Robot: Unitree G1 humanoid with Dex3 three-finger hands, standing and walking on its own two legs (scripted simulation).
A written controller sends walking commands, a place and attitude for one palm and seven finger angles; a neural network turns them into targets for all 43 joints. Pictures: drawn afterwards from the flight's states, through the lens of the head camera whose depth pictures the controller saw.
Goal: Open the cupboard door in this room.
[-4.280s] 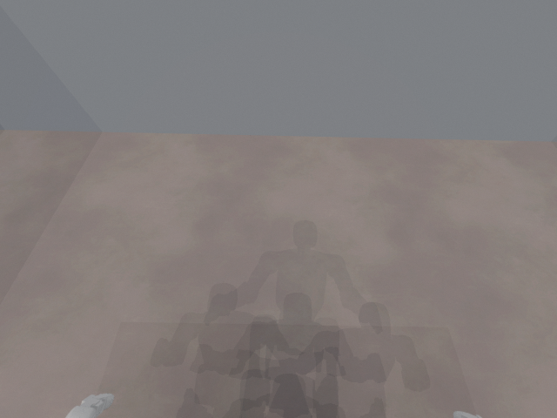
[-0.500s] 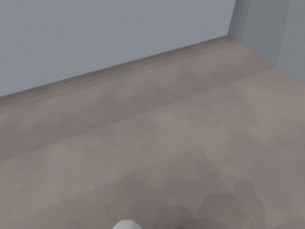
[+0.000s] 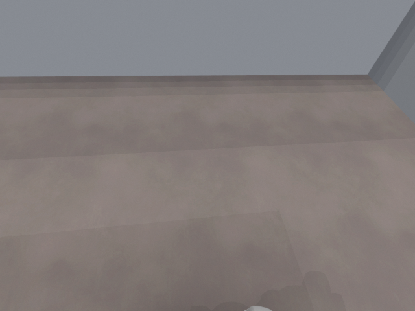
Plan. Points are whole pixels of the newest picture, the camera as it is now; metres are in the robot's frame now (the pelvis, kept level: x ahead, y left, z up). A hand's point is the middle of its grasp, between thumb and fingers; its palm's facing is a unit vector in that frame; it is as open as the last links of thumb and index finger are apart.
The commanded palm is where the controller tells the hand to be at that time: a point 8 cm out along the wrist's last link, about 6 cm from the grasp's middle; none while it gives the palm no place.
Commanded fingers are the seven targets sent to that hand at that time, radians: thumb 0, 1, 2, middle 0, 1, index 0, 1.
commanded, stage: turn or walk to find it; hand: left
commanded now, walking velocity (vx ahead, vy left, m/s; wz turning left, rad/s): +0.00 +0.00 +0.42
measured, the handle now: out of the picture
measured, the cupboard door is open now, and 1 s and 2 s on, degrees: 0 0 0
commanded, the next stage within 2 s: none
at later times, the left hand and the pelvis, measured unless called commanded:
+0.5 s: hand out of the picture +0.00 +0.15 -0.15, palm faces +0.24 -0.93 -0.27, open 7.4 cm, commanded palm none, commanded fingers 0.00 0.90 0.90 -0.20 -0.30 -0.20 -0.30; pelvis -0.04 -0.06 +0.00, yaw +14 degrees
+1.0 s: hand out of the picture -0.14 +0.21 -0.18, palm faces +0.49 -0.84 -0.24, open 7.4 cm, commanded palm none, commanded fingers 0.00 0.90 0.90 -0.20 -0.30 -0.20 -0.30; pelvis -0.08 +0.00 +0.00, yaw +26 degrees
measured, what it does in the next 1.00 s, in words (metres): steps on the spot, turning left: right foot, then left foot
